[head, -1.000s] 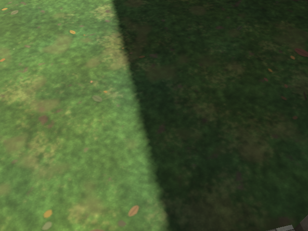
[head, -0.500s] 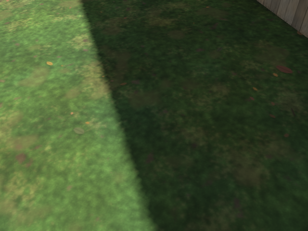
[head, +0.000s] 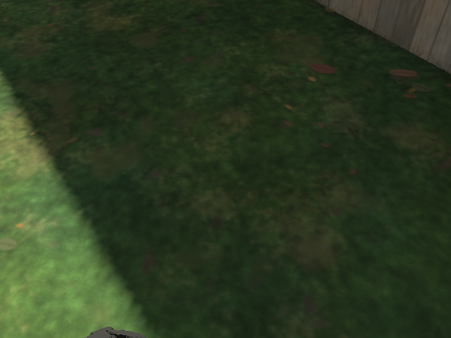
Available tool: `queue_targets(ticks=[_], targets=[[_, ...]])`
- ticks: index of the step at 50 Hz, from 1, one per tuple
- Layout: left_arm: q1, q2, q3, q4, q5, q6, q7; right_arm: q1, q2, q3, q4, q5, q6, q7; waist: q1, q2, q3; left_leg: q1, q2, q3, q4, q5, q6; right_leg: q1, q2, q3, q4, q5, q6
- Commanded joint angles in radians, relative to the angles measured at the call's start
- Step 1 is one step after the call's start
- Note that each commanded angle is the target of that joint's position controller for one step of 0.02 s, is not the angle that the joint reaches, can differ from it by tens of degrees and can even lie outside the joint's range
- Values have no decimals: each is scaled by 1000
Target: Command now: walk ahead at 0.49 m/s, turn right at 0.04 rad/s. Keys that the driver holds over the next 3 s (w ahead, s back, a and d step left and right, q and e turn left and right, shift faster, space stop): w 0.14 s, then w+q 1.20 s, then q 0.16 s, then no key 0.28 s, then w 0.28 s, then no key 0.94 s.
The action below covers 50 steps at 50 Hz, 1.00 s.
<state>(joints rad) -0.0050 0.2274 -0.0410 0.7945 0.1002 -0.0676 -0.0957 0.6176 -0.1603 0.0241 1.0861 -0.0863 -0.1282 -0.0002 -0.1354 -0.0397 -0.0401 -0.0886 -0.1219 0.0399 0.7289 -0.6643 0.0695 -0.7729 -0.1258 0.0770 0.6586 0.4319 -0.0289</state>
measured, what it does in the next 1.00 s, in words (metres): goes down, turning left: right foot 0.17 m lower, then left foot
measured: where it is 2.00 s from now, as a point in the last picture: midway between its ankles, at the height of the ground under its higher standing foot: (134, 238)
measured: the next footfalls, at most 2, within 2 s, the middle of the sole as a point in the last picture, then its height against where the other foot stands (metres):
right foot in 0.18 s outside the picture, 0.17 m lower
left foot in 0.66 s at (178, 335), level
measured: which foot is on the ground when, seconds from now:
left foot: down 0.00-0.18, up 0.20-0.64, down 0.66-1.00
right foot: up 0.00-0.16, down 0.18-0.66, up 0.68-1.00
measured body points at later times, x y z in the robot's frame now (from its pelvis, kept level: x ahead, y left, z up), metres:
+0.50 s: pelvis +0.35 -0.05 -0.12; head +0.37 -0.04 +0.33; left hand +0.28 +0.21 -0.26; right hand +0.55 -0.28 -0.22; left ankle +0.52 +0.13 -0.78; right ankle +0.28 -0.16 -0.85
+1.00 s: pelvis +0.63 +0.06 -0.10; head +0.66 +0.10 +0.35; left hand +0.76 +0.38 -0.19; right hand +0.76 -0.18 -0.22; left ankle +0.57 +0.11 -0.85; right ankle +0.88 -0.04 -0.79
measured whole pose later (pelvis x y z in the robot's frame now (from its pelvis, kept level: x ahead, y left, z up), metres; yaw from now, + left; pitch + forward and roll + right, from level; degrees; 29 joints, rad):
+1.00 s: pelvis +0.63 +0.06 -0.10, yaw +24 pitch +3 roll -1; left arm -0.03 0.25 0.08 0.78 0.01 -0.11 0.02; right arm 0.36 -0.23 -0.09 0.81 0.03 -0.04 -0.01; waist -0.08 -0.03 0.03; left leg -0.17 -0.12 -0.17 0.36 -0.22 0.10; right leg -0.65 -0.05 0.11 0.62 0.01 0.03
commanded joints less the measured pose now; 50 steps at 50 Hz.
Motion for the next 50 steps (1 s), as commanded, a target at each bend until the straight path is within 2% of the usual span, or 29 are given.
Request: queue_targets(ticks=[1, 4, 6, 7, 8, 9, 10, 11, 12, 13, 14, 16, 17, 18, 20, 23, 28, 30, 32, 33, 34, 35, 36, 37, 38, 41, 45, 48, 50], targets=[[-137, -3, -23, -74, 0, -5, -10, 86, -93, -10, -30, 2, 10, 25, -12, 70, 184, -293, 207, -253, -157, 504, 154, 166, 35, -112, -46, 126, -21], [-200, 92, 2, -96, 4, 7, -14, 101, -105, -14, 6, 13, -5, 26, -19, 38, 235, -143, 238, -278, -79, 504, 130, 195, 11, -82, -124, -90, -5], [-180, 89, 7, -70, 12, 31, -8, 127, -141, -25, 43, 37, 0, 17, -29, 35, 225, 59, 236, -268, 14, 657, 114, 233, -5, -69, -343, -137, 4], [-218, 103, 50, -111, -239, -17, 26, 87, -96, -45, 56, 114, 56, 13, 8, -24, 256, -49, 212, -282, 160, 932, 78, 368, 118, -89, -290, -237, -18], [29, 123, 57, -46, -238, -23, 44, 79, -97, -37, 52, 92, 73, 14, 147, -8, 140, -190, 201, -257, 394, 1026, 58, 679, 92, -73, -275, -62, -61], [344, 166, 78, 38, -182, -10, 60, 56, -79, -42, 39, 86, 57, 20, 259, 10, -20, -456, 144, -220, 711, 666, 10, 1091, -33, 26, -160, 205, -110], [585, 222, 85, 138, -99, -11, 58, 152, -9, -37, 64, 131, 28, 12, 294, -137, -306, -692, 24, -256, 1198, -209, -48, 1465, -276, 149, 136, 784, -203], [620, 222, 101, 148, -117, -4, 59, 157, -89, -53, 13, 174, -1, 5, 308, -227, -495, -784, 71, -341, 1258, -171, -88, 1569, -354, 305, 142, 721, -290], [576, 243, 120, 164, -127, 6, 61, 60, -116, -60, -65, 188, -5, -9, 300, -183, -510, -877, 114, -283, 1240, -126, -108, 1499, -373, 414, -9, 179, -346], [502, 185, 113, 159, -132, 4, 67, -63, -92, -55, -120, 188, 20, -39, 270, -4, -362, -931, 168, -171, 1156, 20, -111, 1263, -338, 438, -184, -288, -322], [306, 116, 95, 112, -121, -6, 70, -143, -90, -67, -155, 155, 42, -65, 192, 163, -151, -845, 195, -135, 1017, 239, -91, 900, -289, 352, -312, -411, -283], [210, 68, 85, 132, -95, -20, 81, -124, 4, -70, -165, 120, 81, -72, 82, 125, 4, -734, 231, -175, 911, 383, -57, 541, -273, 250, -355, -356, -217], [189, 40, 80, 139, -79, -19, 83, -105, 39, -73, -171, 123, 92, -69, 50, 43, 51, -687, 245, -201, 787, 416, -59, 423, -225, 156, -362, -364, -180], [170, 40, 81, 140, -82, -25, 91, -131, 24, -82, -195, 124, 87, -66, 40, -14, 81, -636, 254, -198, 650, 458, -59, 352, -175, 71, -409, -358, -162], [210, 71, 91, 167, -74, -35, 121, -258, -38, -99, -258, 119, 80, -56, 53, -58, 89, -630, 255, -218, 467, 568, -72, 370, -162, -1, -430, -228, -168], [235, 98, 102, 175, -99, -24, 148, -426, -26, -84, -312, 103, 76, -19, 89, -34, 74, -585, 226, -148, 149, 796, -47, 455, -108, -122, -414, -220, -129], [364, 129, 123, 202, -124, -18, 152, -655, -78, -86, -412, 117, 85, 25, 155, 8, 141, -631, 195, -79, -2, 733, -7, 694, -153, -154, -422, -335, -84], [353, 177, 140, 185, -122, -7, 153, -672, -97, -93, -447, 107, 81, 48, 132, -11, 118, -554, 153, -23, -44, 583, 35, 764, -159, -198, -336, -60, -60], [342, 233, 159, 165, -119, 16, 152, -514, -160, -124, -414, 98, 82, 59, 52, -22, 10, -315, 63, 71, -79, 532, 91, 781, -130, -270, -62, 247, -38], [341, 212, 153, 143, -115, 16, 151, -335, -232, -159, -371, 102, 85, 51, -25, 23, -78, -18, 67, -8, -115, 623, 142, 609, -91, -279, 204, 170, -7], [451, 84, 111, 97, -78, -14, 124, -249, -379, -191, -359, 114, 85, 41, 41, 305, -227, 417, 342, -519, -160, 577, 335, 162, 73, -247, 657, -635, 59], [388, 113, 110, 79, -100, -69, 94, -135, -345, -174, -359, 117, 92, 31, -6, 288, -400, 575, 451, -916, -401, 369, 405, -19, 180, -10, 805, -1004, 52], [245, 173, 134, 52, -144, -98, 84, -134, -297, -162, -341, 96, 83, 16, -34, 210, -263, 539, 424, -795, -427, 404, 338, -168, 132, 25, 796, -937, 24], [169, 141, 124, 25, -140, -105, 97, -248, -271, -154, -355, 97, 72, 8, 12, 137, -133, 355, 382, -655, -413, 548, 279, -157, 87, 12, 692, -852, 10], [162, 131, 128, 32, -112, -99, 111, -348, -239, -146, -380, 101, 67, 8, 74, 69, -77, 176, 341, -537, -407, 692, 245, -67, 55, 4, 597, -807, 16], [205, 111, 143, 24, -96, -55, 123, -433, -195, -138, -398, 104, 62, 12, 165, 71, -67, -93, 253, -395, -449, 804, 199, 172, 27, -12, 404, -744, 29], [20, 80, 132, -47, -93, -40, 120, -350, -229, -150, -368, 120, 60, -21, 127, 87, -17, -154, 230, -357, -498, 729, 192, 174, 73, -11, 129, -510, 67], [-71, 59, 121, -73, -87, -49, 117, -298, -217, -147, -344, 114, 69, -19, 82, 124, 12, -175, 194, -353, -485, 620, 153, 232, 111, -22, -46, -370, 58], [-131, 71, 119, -98, -102, -57, 107, -266, -206, -146, -324, 117, 70, -17, 62, 134, 42, -173, 201, -397, -497, 523, 144, 272, 128, -13, -112, -340, 52]])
